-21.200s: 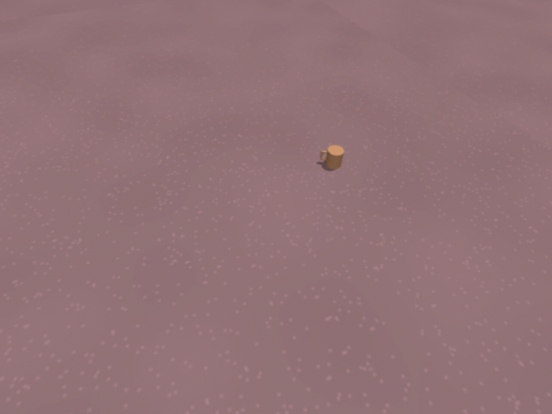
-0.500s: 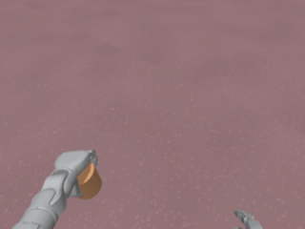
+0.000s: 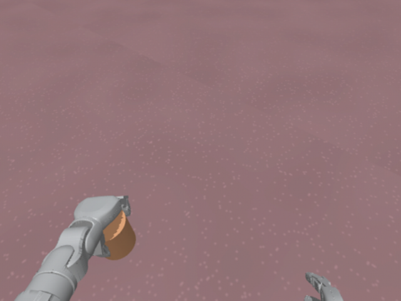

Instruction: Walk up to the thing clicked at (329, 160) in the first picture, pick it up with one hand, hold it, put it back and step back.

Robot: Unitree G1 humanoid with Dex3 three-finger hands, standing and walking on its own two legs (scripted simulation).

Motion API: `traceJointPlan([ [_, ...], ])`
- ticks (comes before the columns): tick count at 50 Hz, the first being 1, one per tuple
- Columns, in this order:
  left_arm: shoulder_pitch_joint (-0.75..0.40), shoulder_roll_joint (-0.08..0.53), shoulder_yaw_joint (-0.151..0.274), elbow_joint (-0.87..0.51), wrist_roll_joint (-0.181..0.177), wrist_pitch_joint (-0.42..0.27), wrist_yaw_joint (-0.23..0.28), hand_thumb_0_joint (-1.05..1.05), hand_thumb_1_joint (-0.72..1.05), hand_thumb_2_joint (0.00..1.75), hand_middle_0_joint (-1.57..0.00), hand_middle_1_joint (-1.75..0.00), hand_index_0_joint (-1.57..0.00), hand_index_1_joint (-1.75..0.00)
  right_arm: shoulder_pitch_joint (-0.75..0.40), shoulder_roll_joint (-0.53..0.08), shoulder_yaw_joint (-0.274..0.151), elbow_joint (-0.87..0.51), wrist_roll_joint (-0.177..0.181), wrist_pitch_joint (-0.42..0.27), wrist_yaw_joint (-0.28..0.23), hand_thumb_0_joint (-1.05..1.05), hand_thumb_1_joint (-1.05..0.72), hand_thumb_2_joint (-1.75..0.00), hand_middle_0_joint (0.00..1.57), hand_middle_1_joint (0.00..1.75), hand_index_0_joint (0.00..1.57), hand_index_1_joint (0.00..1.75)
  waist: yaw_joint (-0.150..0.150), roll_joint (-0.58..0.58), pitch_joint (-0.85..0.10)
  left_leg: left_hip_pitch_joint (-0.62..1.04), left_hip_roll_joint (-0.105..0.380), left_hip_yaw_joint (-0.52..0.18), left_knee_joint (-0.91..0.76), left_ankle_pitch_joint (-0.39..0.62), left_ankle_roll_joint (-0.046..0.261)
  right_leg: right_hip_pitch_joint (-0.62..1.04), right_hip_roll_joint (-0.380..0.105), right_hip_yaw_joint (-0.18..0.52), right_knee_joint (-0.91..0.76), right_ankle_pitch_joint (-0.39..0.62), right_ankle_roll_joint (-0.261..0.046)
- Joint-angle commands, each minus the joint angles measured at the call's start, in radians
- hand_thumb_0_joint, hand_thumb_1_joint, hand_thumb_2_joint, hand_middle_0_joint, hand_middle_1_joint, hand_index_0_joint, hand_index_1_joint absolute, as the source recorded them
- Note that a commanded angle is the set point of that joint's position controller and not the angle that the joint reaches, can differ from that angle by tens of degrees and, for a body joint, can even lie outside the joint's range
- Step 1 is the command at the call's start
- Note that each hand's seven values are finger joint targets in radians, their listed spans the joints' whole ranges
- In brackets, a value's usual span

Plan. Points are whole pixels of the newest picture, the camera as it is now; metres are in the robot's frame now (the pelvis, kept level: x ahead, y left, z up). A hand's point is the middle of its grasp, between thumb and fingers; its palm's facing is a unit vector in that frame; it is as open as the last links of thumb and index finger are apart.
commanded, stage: hold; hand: left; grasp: from above
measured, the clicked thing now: (105, 234) +0.30 +0.24 -0.08
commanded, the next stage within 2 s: crouch in 0.18 s
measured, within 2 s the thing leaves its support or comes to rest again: neither
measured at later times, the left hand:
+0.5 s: hand (107, 233) +0.29 +0.22 -0.06, palm faces -0.47 -0.05 -0.88, open 11.2 cm
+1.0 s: hand (131, 239) +0.36 +0.23 -0.28, palm faces -0.42 +0.03 -0.91, open 11.1 cm
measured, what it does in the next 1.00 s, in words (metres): lowers itself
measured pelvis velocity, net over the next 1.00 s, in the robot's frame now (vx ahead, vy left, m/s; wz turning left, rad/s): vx -0.05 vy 0.01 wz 0.01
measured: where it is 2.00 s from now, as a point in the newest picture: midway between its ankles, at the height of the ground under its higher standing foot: outside the picture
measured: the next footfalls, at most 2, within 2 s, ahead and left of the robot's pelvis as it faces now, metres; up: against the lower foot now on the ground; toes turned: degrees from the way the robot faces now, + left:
none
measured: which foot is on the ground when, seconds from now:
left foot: down 0.00-1.00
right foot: down 0.00-1.00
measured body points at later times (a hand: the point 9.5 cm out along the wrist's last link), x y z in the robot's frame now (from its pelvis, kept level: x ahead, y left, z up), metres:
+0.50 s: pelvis +0.00 +0.00 +0.00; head +0.02 -0.02 +0.45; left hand +0.31 +0.22 -0.01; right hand +0.14 -0.26 -0.12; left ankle +0.00 +0.12 -0.74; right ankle +0.03 -0.13 -0.74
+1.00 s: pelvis -0.05 +0.01 -0.16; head +0.10 +0.02 +0.26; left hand +0.38 +0.23 -0.22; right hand -0.02 -0.28 -0.28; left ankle +0.00 +0.12 -0.74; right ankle +0.02 -0.13 -0.74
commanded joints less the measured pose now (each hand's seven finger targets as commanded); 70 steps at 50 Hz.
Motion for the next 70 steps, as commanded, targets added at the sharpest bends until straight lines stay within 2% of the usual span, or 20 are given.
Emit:
traceJointPlan([
  [1, -0.345, 0.217, 0.119, -0.197, -0.004, 0.007, 0.06, 0.0, 0.5, 1.04, -0.83, -1.03, -0.87, -0.99, -0.073, -0.134, -0.046, -0.132, 0.001, -0.039, -0.006, 0.0, -0.91, -0.9, 0.2, 0.3, 0.2, 0.3, 0.0, -0.025, -0.272, 0.1, -0.029, -0.01, -0.047, 0.235, 0.015, 0.092, 0.043, -0.01, -0.058, 0.172, -0.027],
  [4, -0.341, 0.199, 0.095, -0.229, -0.009, 0.003, 0.042, 0.0, 0.49, 1.05, -0.84, -1.02, -0.87, -0.99, -0.086, -0.128, -0.045, -0.143, 0.0, -0.039, -0.004, 0.0, -0.91, -0.9, 0.2, 0.3, 0.2, 0.3, 0.003, -0.023, -0.264, 0.096, -0.032, -0.012, -0.051, 0.212, 0.016, 0.088, 0.04, -0.008, -0.065, 0.15, -0.027],
  [5, -0.319, 0.224, 0.117, -0.208, -0.006, 0.003, 0.041, 0.0, 0.48, 1.05, -0.84, -1.02, -0.86, -0.99, -0.081, -0.132, -0.045, -0.142, 0.001, -0.038, -0.005, 0.0, -0.91, -0.9, 0.2, 0.3, 0.2, 0.3, 0.006, -0.032, -0.268, 0.096, -0.031, -0.011, -0.05, 0.214, 0.017, 0.097, 0.041, -0.007, -0.066, 0.15, -0.026],
  [10, -0.325, 0.206, 0.108, -0.227, -0.011, 0.0, 0.042, 0.0, 0.5, 1.05, -0.86, -1.01, -0.88, -0.99, -0.08, -0.13, -0.043, -0.15, 0.004, -0.036, -0.008, 0.0, -0.91, -0.9, 0.2, 0.3, 0.2, 0.3, -0.001, -0.039, -0.266, 0.106, -0.03, -0.012, -0.053, 0.224, 0.017, 0.094, 0.044, -0.008, -0.065, 0.159, -0.028],
  [12, -0.372, 0.241, 0.13, -0.225, -0.004, -0.001, 0.049, 0.0, 0.49, 1.07, -0.85, -1.02, -0.87, -1.0, -0.077, -0.131, -0.042, -0.142, 0.001, -0.034, -0.009, 0.0, -0.91, -0.9, 0.2, 0.3, 0.2, 0.3, -0.002, -0.017, -0.258, 0.1, -0.03, -0.01, -0.056, 0.211, 0.016, 0.09, 0.042, -0.008, -0.069, 0.15, -0.027],
  [15, -0.324, 0.216, 0.121, -0.205, -0.002, 0.002, 0.055, 0.0, 0.46, 1.05, -0.75, -1.03, -0.81, -0.98, -0.078, -0.131, -0.043, -0.144, 0.003, -0.034, -0.007, 0.0, -0.88, -0.89, 0.2, 0.3, 0.2, 0.3, 0.001, -0.037, -0.259, 0.101, -0.028, -0.011, -0.054, 0.224, 0.015, 0.093, 0.044, -0.01, -0.063, 0.158, -0.027],
  [20, -0.319, 0.188, 0.099, -0.142, 0.016, -0.007, 0.077, 0.0, 0.4, 1.09, -0.8, -1.02, -0.81, -1.01, -0.064, -0.129, -0.047, -0.13, 0.0, -0.029, -0.005, 0.0, -0.9, -0.9, 0.2, 0.3, 0.2, 0.3, -0.014, -0.071, -0.235, 0.077, -0.035, -0.008, -0.035, 0.223, 0.019, 0.069, 0.038, -0.006, -0.058, 0.168, -0.023],
  [24, -0.324, 0.169, 0.099, -0.033, 0.044, -0.034, 0.141, 0.0, 0.39, 1.09, -0.81, -0.98, -0.81, -0.99, -0.035, -0.135, -0.054, -0.115, -0.009, -0.023, 0.002, 0.0, -0.9, -0.9, 0.2, 0.3, 0.2, 0.3, -0.037, -0.08, -0.207, 0.025, -0.033, -0.012, -0.003, 0.181, 0.015, -0.001, 0.038, -0.01, -0.026, 0.126, -0.028],
  [28, -0.435, 0.175, 0.101, 0.069, 0.075, -0.051, 0.228, 0.0, 0.41, 1.07, -0.81, -0.99, -0.81, -0.98, -0.006, -0.142, -0.057, -0.088, -0.026, -0.019, 0.014, 0.0, -0.9, -0.9, 0.2, 0.3, 0.2, 0.3, -0.065, -0.068, -0.226, -0.084, -0.035, -0.017, 0.102, 0.116, 0.009, -0.118, 0.036, -0.01, 0.059, 0.076, -0.026],
  [33, -0.577, 0.142, 0.091, 0.211, 0.13, -0.07, 0.337, 0.0, 0.39, 1.03, -0.78, -0.98, -0.8, -0.96, 0.083, -0.156, -0.083, -0.051, -0.046, -0.038, 0.032, 0.0, -0.9, -0.9, 0.2, 0.3, 0.2, 0.3, -0.101, -0.043, -0.382, -0.294, -0.031, -0.019, 0.363, 0.102, 0.001, -0.336, 0.036, -0.007, 0.305, 0.076, -0.032],
  [35, -0.634, 0.189, 0.121, 0.271, 0.163, -0.074, 0.38, 0.0, 0.36, 1.0, -0.75, -0.97, -0.78, -0.94, 0.105, -0.163, -0.088, -0.056, -0.057, -0.044, 0.038, 0.0, -0.9, -0.9, 0.2, 0.3, 0.2, 0.3, -0.1, 0.002, -0.426, -0.417, -0.032, -0.017, 0.463, 0.066, -0.003, -0.435, 0.037, -0.006, 0.396, 0.044, -0.038],
  [39, -0.757, 0.214, 0.139, 0.338, 0.178, -0.061, 0.43, 0.0, 0.36, 0.97, -0.73, -0.99, -0.77, -0.95, 0.143, -0.175, -0.094, -0.061, -0.067, -0.057, 0.035, 0.0, -0.9, -0.9, 0.2, 0.3, 0.2, 0.3, -0.124, 0.05, -0.533, -0.563, -0.027, -0.037, 0.587, -0.026, -0.002, -0.604, 0.042, -0.014, 0.544, -0.044, -0.046],
  [43, -0.761, 0.237, 0.161, 0.452, 0.166, -0.04, 0.445, 0.0, 0.37, 1.01, -0.74, -0.99, -0.77, -0.96, 0.167, -0.179, -0.097, -0.056, -0.077, -0.075, 0.029, 0.0, -0.9, -0.9, 0.2, 0.3, 0.2, 0.3, -0.13, 0.025, -0.614, -0.748, -0.026, -0.054, 0.715, -0.071, 0.007, -0.71, 0.046, -0.028, 0.683, -0.082, -0.051],
  [47, -0.834, 0.273, 0.181, 0.433, 0.163, -0.028, 0.434, 0.0, 0.38, 1.02, -0.76, -0.99, -0.79, -0.96, 0.194, -0.178, -0.104, -0.043, -0.084, -0.089, 0.023, 0.0, -0.9, -0.9, 0.2, 0.3, 0.2, 0.3, -0.143, 0.067, -0.745, -0.863, -0.03, -0.042, 0.844, -0.092, 0.014, -0.792, 0.042, -0.023, 0.798, -0.097, -0.055],
  [50, -0.884, 0.263, 0.182, 0.462, 0.15, -0.022, 0.419, 0.0, 0.37, 1.02, -0.74, -1.01, -0.78, -0.97, 0.201, -0.184, -0.102, -0.037, -0.092, -0.097, 0.024, 0.0, -0.9, -0.9, 0.2, 0.3, 0.2, 0.3, -0.174, 0.073, -0.707, -0.936, -0.02, -0.077, 0.884, -0.187, 0.007, -0.941, 0.038, -0.038, 0.864, -0.183, -0.059],
  [52, -0.939, 0.33, 0.211, 0.451, 0.165, -0.029, 0.413, 0.0, 0.37, 1.0, -0.73, -1.01, -0.77, -0.97, 0.206, -0.191, -0.101, -0.035, -0.096, -0.099, 0.023, 0.0, -0.9, -0.9, 0.2, 0.3, 0.2, 0.3, -0.179, 0.098, -0.75, -0.974, -0.021, -0.084, 0.921, -0.24, 0.007, -0.99, 0.036, -0.041, 0.912, -0.23, -0.062],
  [54, -0.904, 0.344, 0.227, 0.515, 0.171, -0.033, 0.408, 0.0, 0.37, 1.0, -0.73, -0.99, -0.77, -0.95, 0.207, -0.201, -0.093, -0.033, -0.101, -0.104, 0.03, 0.0, -0.9, -0.9, 0.2, 0.3, 0.2, 0.3, -0.181, 0.084, -0.726, -1.031, -0.021, -0.105, 0.956, -0.27, 0.005, -1.066, 0.032, -0.051, 0.969, -0.26, -0.061],
  [56, -0.984, 0.357, 0.236, 0.47, 0.177, -0.05, 0.408, 0.0, 0.36, 1.01, -0.74, -0.96, -0.77, -0.94, 0.215, -0.202, -0.087, -0.032, -0.107, -0.111, 0.035, 0.0, -0.9, -0.9, 0.2, 0.3, 0.2, 0.3, -0.2, 0.118, -0.8, -1.039, -0.022, -0.113, 1.011, -0.249, 0.004, -1.127, 0.03, -0.056, 1.023, -0.251, -0.063],
  [64, -1.045, 0.425, 0.276, 0.52, 0.218, -0.087, 0.421, 0.0, 0.44, 1.05, -0.79, -0.99, -0.82, -0.96, 0.253, -0.216, -0.065, -0.01, -0.131, -0.137, 0.074, 0.0, -0.9, -0.9, 0.2, 0.3, 0.2, 0.3, -0.234, 0.162, -0.849, -1.158, -0.029, -0.115, 1.169, -0.243, 0.007, -1.278, 0.018, -0.067, 1.163, -0.251, -0.06],
  [70, -1.125, 0.448, 0.286, 0.48, 0.215, -0.094, 0.422, 0.0, 0.45, 1.04, -0.82, -0.97, -0.84, -0.95, 0.269, -0.222, -0.061, -0.003, -0.145, -0.145, 0.106, 0.0, -0.9, -0.9, 0.2, 0.3, 0.2, 0.3, -0.252, 0.235, -0.94, -1.173, -0.031, -0.088, 1.292, -0.12, 0.01, -1.3, 0.018, -0.07, 1.252, -0.16, -0.06],
])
